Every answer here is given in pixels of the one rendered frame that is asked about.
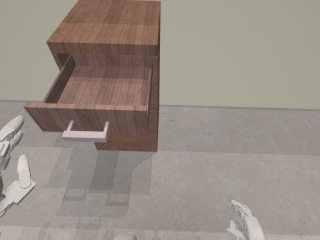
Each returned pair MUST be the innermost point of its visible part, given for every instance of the left robot hand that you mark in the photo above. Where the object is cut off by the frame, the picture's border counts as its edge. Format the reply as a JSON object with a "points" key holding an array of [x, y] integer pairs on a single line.
{"points": [[10, 135]]}

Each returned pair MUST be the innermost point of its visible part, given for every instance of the drawer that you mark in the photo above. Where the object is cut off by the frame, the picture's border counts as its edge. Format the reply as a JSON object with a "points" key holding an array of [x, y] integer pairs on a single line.
{"points": [[92, 89]]}

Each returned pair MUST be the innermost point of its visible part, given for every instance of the right robot hand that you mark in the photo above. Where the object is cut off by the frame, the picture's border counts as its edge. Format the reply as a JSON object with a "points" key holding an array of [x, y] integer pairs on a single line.
{"points": [[250, 229]]}

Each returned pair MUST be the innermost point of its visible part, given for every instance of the handle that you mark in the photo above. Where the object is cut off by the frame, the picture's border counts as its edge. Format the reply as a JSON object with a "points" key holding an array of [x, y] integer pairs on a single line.
{"points": [[85, 136]]}

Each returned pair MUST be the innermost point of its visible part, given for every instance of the cabinet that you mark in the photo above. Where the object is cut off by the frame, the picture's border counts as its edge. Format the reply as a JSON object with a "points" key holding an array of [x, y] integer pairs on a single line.
{"points": [[115, 27]]}

